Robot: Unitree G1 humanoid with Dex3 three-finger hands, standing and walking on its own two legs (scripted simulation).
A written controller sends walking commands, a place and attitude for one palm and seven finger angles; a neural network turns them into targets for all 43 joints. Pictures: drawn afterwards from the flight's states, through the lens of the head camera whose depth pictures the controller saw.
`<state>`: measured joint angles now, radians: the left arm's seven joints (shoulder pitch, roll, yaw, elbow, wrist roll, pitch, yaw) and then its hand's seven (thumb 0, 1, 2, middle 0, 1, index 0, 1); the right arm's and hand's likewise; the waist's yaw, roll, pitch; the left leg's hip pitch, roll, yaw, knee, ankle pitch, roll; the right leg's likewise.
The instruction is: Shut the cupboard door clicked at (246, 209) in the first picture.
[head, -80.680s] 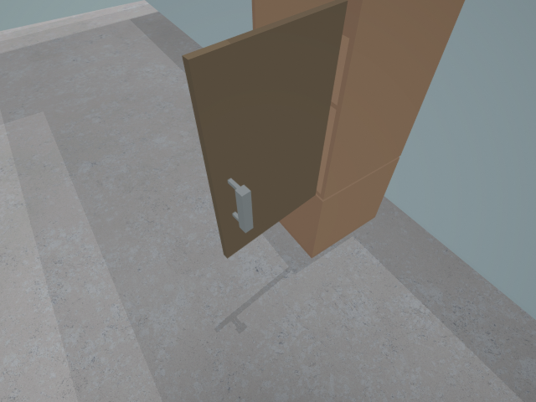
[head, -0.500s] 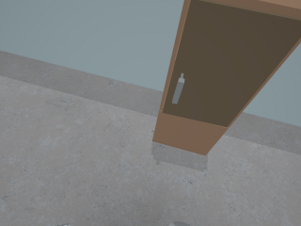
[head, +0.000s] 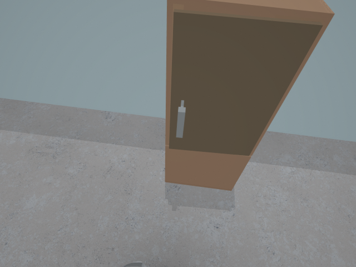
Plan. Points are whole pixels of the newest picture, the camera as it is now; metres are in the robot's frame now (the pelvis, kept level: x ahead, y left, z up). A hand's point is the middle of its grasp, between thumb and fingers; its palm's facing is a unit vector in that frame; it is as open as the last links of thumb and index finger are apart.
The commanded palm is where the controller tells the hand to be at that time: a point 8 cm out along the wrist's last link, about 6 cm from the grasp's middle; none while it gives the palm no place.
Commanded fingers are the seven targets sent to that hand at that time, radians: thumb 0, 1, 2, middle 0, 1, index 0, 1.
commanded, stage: take the last steps up to it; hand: left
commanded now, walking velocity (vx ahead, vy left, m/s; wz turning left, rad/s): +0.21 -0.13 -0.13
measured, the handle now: (181, 119) +0.62 +0.01 -0.11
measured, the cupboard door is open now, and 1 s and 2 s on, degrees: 3 3 3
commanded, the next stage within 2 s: come to a stop and stand still in 0.22 s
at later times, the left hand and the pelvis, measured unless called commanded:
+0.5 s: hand (142, 218) +0.27 +0.11 -0.18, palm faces -0.13 -0.96 -0.23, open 7.4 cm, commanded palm none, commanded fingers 0.00 0.90 0.90 -0.20 -0.30 -0.20 -0.30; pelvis +0.15 -0.07 -0.01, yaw -5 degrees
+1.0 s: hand (115, 256) +0.18 +0.17 -0.19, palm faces +0.03 -0.97 -0.23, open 7.4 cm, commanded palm none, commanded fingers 0.00 0.90 0.90 -0.20 -0.30 -0.20 -0.30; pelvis +0.11 -0.04 -0.01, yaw -3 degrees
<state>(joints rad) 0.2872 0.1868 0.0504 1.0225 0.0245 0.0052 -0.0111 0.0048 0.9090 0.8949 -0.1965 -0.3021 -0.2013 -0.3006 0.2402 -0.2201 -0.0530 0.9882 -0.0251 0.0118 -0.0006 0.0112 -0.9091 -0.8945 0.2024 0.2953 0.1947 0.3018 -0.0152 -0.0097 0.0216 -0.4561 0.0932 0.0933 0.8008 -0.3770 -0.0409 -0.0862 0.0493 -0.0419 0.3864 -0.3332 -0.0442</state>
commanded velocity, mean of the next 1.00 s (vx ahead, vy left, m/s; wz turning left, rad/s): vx -0.06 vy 0.04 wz -0.03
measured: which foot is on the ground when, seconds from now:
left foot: up 0.00-0.04, down 0.06-0.48, up 0.50-0.96, down 0.98-1.00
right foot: down 0.00-0.06, up 0.08-0.46, down 0.48-0.96, up 0.98-1.00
